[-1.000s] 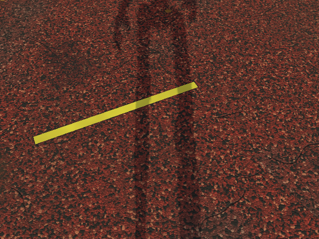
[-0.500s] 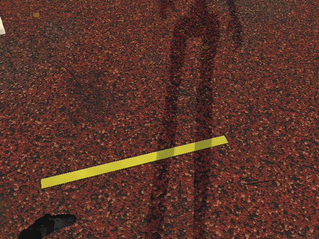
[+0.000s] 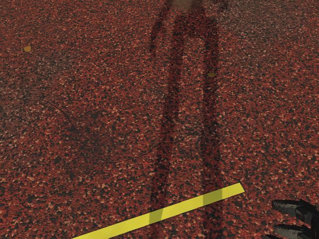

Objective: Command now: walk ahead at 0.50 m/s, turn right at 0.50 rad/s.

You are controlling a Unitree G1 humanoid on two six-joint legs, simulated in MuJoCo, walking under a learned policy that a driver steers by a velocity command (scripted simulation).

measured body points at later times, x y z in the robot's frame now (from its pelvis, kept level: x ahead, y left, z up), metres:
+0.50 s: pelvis +0.25 -0.05 -0.01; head +0.28 -0.06 +0.43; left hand +0.55 +0.10 -0.08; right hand +0.16 -0.33 -0.14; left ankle +0.11 +0.13 -0.73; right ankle +0.34 -0.18 -0.73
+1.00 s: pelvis +0.52 -0.12 +0.00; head +0.54 -0.13 +0.45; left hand +0.64 +0.14 -0.12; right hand +0.63 -0.42 -0.09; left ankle +0.71 -0.06 -0.72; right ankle +0.34 -0.18 -0.73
